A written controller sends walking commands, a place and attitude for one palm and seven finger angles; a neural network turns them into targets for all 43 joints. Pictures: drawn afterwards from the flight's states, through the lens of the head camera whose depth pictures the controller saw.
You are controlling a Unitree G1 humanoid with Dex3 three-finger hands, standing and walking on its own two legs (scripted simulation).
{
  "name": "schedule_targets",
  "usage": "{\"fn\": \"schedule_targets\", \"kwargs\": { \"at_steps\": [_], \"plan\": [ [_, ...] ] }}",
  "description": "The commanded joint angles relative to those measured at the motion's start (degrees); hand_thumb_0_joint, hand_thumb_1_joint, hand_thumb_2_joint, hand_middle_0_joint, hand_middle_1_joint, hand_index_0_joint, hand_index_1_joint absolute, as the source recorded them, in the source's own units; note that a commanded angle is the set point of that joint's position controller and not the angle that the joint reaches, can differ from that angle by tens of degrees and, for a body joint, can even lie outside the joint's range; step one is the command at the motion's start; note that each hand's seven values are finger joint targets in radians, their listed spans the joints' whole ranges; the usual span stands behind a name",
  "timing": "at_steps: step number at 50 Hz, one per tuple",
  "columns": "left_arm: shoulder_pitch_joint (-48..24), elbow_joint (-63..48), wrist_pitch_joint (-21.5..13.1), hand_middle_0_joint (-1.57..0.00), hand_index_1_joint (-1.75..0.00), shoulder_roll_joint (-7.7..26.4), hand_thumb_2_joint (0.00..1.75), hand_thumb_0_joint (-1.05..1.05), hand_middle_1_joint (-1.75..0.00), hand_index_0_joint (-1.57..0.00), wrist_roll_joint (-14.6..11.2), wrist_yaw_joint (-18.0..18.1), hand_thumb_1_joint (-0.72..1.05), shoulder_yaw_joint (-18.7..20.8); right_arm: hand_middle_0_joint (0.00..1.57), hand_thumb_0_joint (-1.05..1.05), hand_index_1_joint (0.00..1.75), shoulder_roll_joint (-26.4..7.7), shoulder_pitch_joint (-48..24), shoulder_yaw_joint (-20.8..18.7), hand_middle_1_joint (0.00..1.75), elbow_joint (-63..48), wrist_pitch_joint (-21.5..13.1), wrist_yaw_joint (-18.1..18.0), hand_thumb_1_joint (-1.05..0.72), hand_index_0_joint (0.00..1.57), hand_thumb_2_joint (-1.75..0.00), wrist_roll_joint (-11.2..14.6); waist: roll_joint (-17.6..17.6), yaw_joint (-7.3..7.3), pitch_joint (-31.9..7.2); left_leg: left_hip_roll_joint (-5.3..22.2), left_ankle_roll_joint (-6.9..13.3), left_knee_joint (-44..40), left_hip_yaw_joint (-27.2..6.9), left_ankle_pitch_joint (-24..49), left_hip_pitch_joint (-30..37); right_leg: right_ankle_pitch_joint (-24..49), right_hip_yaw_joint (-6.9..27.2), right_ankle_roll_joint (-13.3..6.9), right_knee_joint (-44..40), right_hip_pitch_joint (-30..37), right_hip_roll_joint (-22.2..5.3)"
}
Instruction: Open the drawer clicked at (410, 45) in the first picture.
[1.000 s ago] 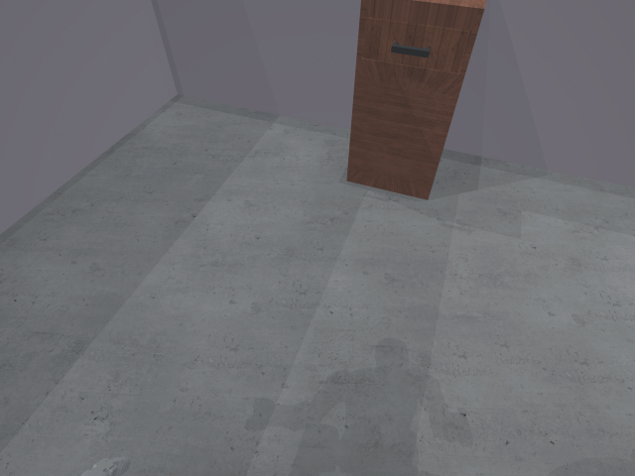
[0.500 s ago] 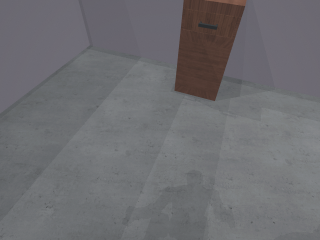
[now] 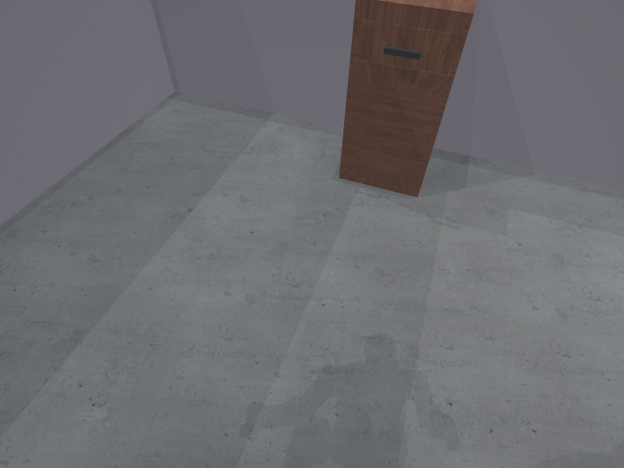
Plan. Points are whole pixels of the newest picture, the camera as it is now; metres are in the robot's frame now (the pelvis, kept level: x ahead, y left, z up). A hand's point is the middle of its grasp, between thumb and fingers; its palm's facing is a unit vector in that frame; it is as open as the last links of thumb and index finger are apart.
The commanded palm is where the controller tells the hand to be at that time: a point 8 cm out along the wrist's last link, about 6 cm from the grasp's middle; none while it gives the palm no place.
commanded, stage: look at it before walking up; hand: left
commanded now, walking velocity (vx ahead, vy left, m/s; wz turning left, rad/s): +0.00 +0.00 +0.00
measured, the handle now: (403, 50) +1.50 -0.26 -0.09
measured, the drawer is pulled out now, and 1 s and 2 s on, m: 0.00 0.00 0.00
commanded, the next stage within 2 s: walk to a spot facing it in 0.44 s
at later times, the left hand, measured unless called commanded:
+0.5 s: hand out of the picture +0.07 +0.25 -0.16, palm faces -0.03 -0.94 -0.33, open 7.4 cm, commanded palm none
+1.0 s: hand out of the picture +0.06 +0.15 -0.18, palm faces -0.04 -0.98 -0.19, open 7.4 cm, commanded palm none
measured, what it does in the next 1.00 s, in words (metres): lifts its left foot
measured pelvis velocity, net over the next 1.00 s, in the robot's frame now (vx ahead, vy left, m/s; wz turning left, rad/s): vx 0.08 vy -0.03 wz -0.11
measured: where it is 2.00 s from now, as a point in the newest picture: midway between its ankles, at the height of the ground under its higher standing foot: (343, 390)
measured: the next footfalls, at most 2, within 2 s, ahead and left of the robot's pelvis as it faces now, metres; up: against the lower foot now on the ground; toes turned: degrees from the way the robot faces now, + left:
left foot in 1.30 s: +0.38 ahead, +0.08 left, +0.00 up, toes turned -4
right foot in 1.76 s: +0.46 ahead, -0.21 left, +0.00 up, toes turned -32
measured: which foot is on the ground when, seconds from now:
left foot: down 0.00-0.88, up 0.90-1.00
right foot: down 0.00-1.00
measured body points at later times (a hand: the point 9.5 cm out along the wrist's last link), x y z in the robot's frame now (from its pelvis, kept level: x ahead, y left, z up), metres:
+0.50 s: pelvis +0.00 +0.00 +0.00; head +0.01 +0.00 +0.45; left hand +0.08 +0.30 -0.13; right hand +0.08 -0.30 -0.13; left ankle +0.00 +0.13 -0.74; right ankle +0.00 -0.12 -0.74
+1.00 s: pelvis +0.08 -0.03 -0.01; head +0.09 -0.04 +0.44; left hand +0.07 +0.20 -0.16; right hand +0.04 -0.27 -0.17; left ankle +0.05 +0.10 -0.68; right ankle +0.03 -0.11 -0.74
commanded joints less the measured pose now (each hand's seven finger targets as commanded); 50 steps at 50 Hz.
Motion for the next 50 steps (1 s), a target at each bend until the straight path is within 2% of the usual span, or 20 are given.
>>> {"fn": "schedule_targets", "kwargs": {
  "at_steps": [1, 19, 27, 29, 30, 32, 34, 36, 38, 39, 40, 41, 42, 43, 44, 45, 46, 47, 48, 50],
  "plan": [
    [-2.43, -3.72, -1.26, -0.2, -0.3, 11.69, 0.9, 0.0, -0.3, -0.2, -0.02, 0.94, 0.9, 2.37, 0.2, 0.0, 0.3, -12.1, -3.0, -2.05, 0.3, -3.73, -1.49, -0.76, -0.9, 0.2, -0.9, 0.05, 0.44, 0.45, -2.69, 6.47, 2.12, -3.91, -5.78, 5.48, 0.07, 3.89, 5.76, -1.89, -4.19, -0.64, -6.15],
    [-1.87, -3.4, -1.55, -0.2, -0.3, 11.84, 0.9, 0.0, -0.3, -0.2, -0.06, 1.0, 0.9, 2.38, 0.2, 0.0, 0.3, -12.15, -3.04, -2.0, 0.3, -3.53, -1.48, -0.84, -0.9, 0.2, -0.9, 0.13, 0.29, 0.26, -4.45, 6.63, 1.87, -3.43, -5.33, 9.09, 2.25, 8.79, 5.87, -2.01, -4.54, 0.95, -6.58],
    [-2.04, -3.25, -1.51, -0.2, -0.3, 11.84, 0.9, 0.0, -0.3, -0.2, -0.05, 0.98, 0.9, 2.33, 0.2, 0.0, 0.3, -12.16, -3.18, -1.97, 0.3, -3.49, -1.31, -0.81, -0.9, 0.2, -0.9, 0.13, 0.19, 0.3, -2.86, 6.52, 1.74, -4.07, -5.42, 7.59, 1.62, 7.22, 5.91, -1.93, -5.25, 0.35, -6.54],
    [2.19, -1.57, -0.26, -0.2, -0.3, 4.7, 0.9, 0.0, -0.3, -0.2, -0.05, 1.18, 0.9, 0.85, 0.2, 0.0, 0.3, -4.78, 0.51, -0.28, 0.3, -1.88, -0.35, -0.56, -0.9, 0.2, -0.9, -0.36, 0.2, 0.35, -3.27, 6.14, 0.65, -2.92, -3.49, 0.34, 1.83, -2.11, 6.2, -1.16, -5.17, -0.61, -5.9],
    [3.55, -1.36, 0.24, -0.2, -0.3, 4.47, 0.9, 0.0, -0.3, -0.2, 0.2, 1.0, 0.9, 0.93, 0.2, 0.0, 0.3, -4.5, 2.1, -0.33, 0.3, -1.66, 0.07, -0.47, -0.9, 0.2, -0.9, -0.57, -0.66, 0.42, -2.51, 5.77, 0.65, -2.13, -3.11, -6.33, 0.83, -9.32, 7.09, -1.45, -5.11, -2.05, -5.25],
    [4.61, -2.22, 0.88, -0.2, -0.3, 4.96, 0.9, 0.0, -0.3, -0.2, 0.47, 0.25, 0.9, 1.63, 0.2, 0.0, 0.3, -5.35, 2.94, -0.93, 0.3, -2.21, 0.39, -0.37, -0.9, 0.2, -0.9, -0.93, 0.29, 0.45, 2.73, 5.75, 1.22, -2.83, -3.33, -18.3, -3.54, -19.02, 8.5, -2.38, -4.64, -6.77, -4.05],
    [5.8, -3.53, 0.86, -0.2, -0.3, 4.53, 0.9, 0.0, -0.3, -0.2, 0.68, -0.3, 0.9, 2.29, 0.2, 0.0, 0.3, -6.05, 4.28, -1.61, 0.3, -3.06, 0.2, -0.38, -0.9, 0.2, -0.9, -0.98, 1.27, 0.26, 4.94, 7.15, 2.33, -3.05, -4.47, -22.79, -4.72, -20.87, 8.32, -3.07, -1.49, -9.95, -2.44],
    [6.88, -4.76, 0.42, -0.2, -0.3, 2.85, 0.9, 0.0, -0.3, -0.2, 0.69, -0.75, 0.9, 2.66, 0.2, 0.0, 0.3, -6.91, 6.99, -2.37, 0.3, -3.53, -0.35, -0.55, -0.9, 0.2, -0.9, -0.85, 4.83, -0.43, 4.78, 10.92, 4.95, -4.69, -8.73, -24.69, -2.1, -17.97, 5.54, -3.11, 6.16, -13.9, 0.04],
    [6.99, -6.08, -0.37, -0.2, -0.3, -0.04, 0.9, 0.0, -0.3, -0.2, 0.68, -1.08, 0.9, 2.76, 0.2, 0.0, 0.3, -8.17, 9.81, -3.51, 0.3, -3.69, -1.04, -0.85, -0.9, 0.2, -0.9, -0.68, 10.42, -0.99, 4.38, 17.21, 8.7, -7.45, -14.31, -21.96, 1.85, -12.77, -0.74, -2.0, 16.04, -18.35, 2.03],
    [5.82, -6.99, -0.75, -0.2, -0.3, -0.78, 0.9, 0.0, -0.3, -0.2, 0.66, -1.2, 0.9, 2.83, 0.2, 0.0, 0.3, -7.61, 11.06, -3.69, 0.3, -3.61, -1.44, -0.89, -0.9, 0.2, -0.9, -0.61, 11.04, -1.59, 4.46, 18.67, 10.09, -7.44, -14.49, -16.29, 3.68, -14.08, -1.61, -1.67, 17.93, -20.05, 0.84],
    [5.49, -7.37, -1.09, -0.2, -0.3, -1.21, 0.9, 0.0, -0.3, -0.2, 0.57, -1.36, 0.9, 2.97, 0.2, 0.0, 0.3, -6.89, 11.46, -3.78, 0.3, -3.59, -1.64, -0.9, -0.9, 0.2, -0.9, -0.62, 10.29, -1.46, 4.31, 19.12, 10.36, -6.23, -12.67, -10.89, 4.4, -15.37, -2.04, -1.56, 17.59, -20.07, -0.25],
    [6.39, -7.09, -1.47, -0.2, -0.3, -2.07, 0.9, 0.0, -0.3, -0.2, 0.6, -1.42, 0.9, 3.17, 0.2, 0.0, 0.3, -5.88, 11.47, -3.68, 0.3, -3.51, -1.82, -0.98, -0.9, 0.2, -0.9, -0.72, 8.98, -0.71, 4.58, 18.26, 9.5, -3.22, -9.62, -4.75, 2.01, -14.32, -2.94, -1.49, 14.84, -16.13, -0.63],
    [10.97, -5.61, -1.71, -0.2, -0.3, -2.87, 0.9, 0.0, -0.3, -0.2, 0.67, -1.43, 0.9, 3.35, 0.2, 0.0, 0.3, -5.03, 9.85, -3.45, 0.3, -3.66, -1.87, -1.06, -0.9, 0.2, -0.9, -0.72, 8.06, 1.67, 3.08, 15.78, 7.29, 2.54, -4.56, -1.62, -1.7, -9.92, -4.13, -1.83, 9.1, -8.14, -0.21],
    [17.35, -3.36, -2.09, -0.2, -0.3, -1.84, 0.9, 0.0, -0.3, -0.2, 0.8, -1.2, 0.9, 3.98, 0.2, 0.0, 0.3, -3.21, 8.26, -3.18, 0.3, -4.18, -1.93, -0.97, -0.9, 0.2, -0.9, -0.57, 2.88, 4.52, 1.32, 11.31, 4.17, 13.07, 1.18, -2.76, -10.06, -6.13, -0.34, -3.25, 3.19, 3.37, -1.58],
    [25.26, -0.94, -2.94, -0.2, -0.3, 4.07, 0.9, 0.0, -0.3, -0.2, 1.14, -0.28, 0.9, 5.51, 0.2, 0.0, 0.3, 1.26, 6.05, -2.24, 0.3, -6.76, -2.51, -0.55, -0.9, 0.2, -0.9, -0.05, -16.04, 7.07, 0.0, 3.69, 0.34, 31.63, 9.72, -11.7, -27.18, -4.55, 21.88, -8.76, -5.4, 15.67, -14.74],
    [30.95, 0.95, -3.34, -0.2, -0.3, 5.02, 0.9, 0.0, -0.3, -0.2, -0.09, 0.7, 0.9, 5.44, 0.2, 0.0, 0.3, 0.28, 0.14, -2.24, 0.3, -9.24, -2.94, -0.38, -0.9, 0.2, -0.9, -0.4, -17.43, 9.13, 2.16, 3.17, 0.3, 39.39, 6.11, -21.0, -33.52, 6.3, 32.72, -12.49, -9.28, 15.37, -20.66],
    [30.41, 1.24, -3.28, -0.2, -0.3, 3.05, 0.9, 0.0, -0.3, -0.2, 0.21, 1.19, 0.9, 4.96, 0.2, 0.0, 0.3, 0.91, -2.22, -2.59, 0.3, -9.43, -3.06, -0.39, -0.9, 0.2, -0.9, -0.49, -10.45, 8.42, 4.8, 5.35, 0.26, 43.4, 2.77, -18.99, -35.71, 9.05, 31.76, -15.3, -8.89, 12.92, -21.08],
    [28.08, 0.7, -3.25, -0.2, -0.3, 1.31, 0.9, 0.0, -0.3, -0.2, 0.53, 1.44, 0.9, 4.49, 0.2, 0.0, 0.3, 1.9, -2.17, -2.62, 0.3, -9.21, -2.98, -0.31, -0.9, 0.2, -0.9, -0.5, -4.68, 6.53, 6.03, 6.62, -0.04, 44.85, 2.08, -16.31, -36.37, 7.86, 29.32, -16.2, -8.43, 11.45, -20.22],
    [25.45, -0.12, -3.33, -0.2, -0.3, -0.07, 0.9, 0.0, -0.3, -0.2, 0.7, 1.54, 0.9, 4.15, 0.2, 0.0, 0.3, 3.01, -0.71, -2.78, 0.3, -8.37, -2.73, -0.07, -0.9, 0.2, -0.9, -0.72, -2.49, 4.62, 5.67, 7.35, -0.45, 44.16, 1.99, -13.32, -35.19, 6.39, 24.88, -15.02, -8.42, 9.44, -18.48],
    [22.8, -0.63, -3.85, -0.2, -0.3, -1.86, 0.9, 0.0, -0.3, -0.2, 0.82, 1.62, 0.9, 3.79, 0.2, 0.0, 0.3, 4.45, 1.36, -3.07, 0.3, -7.2, -2.11, 0.47, -0.9, 0.2, -0.9, -0.79, -2.87, 2.44, 5.14, 7.45, -1.29, 41.06, 3.39, -8.57, -31.49, 6.69, 18.74, -13.1, -9.93, 5.56, -15.35]
  ]
}}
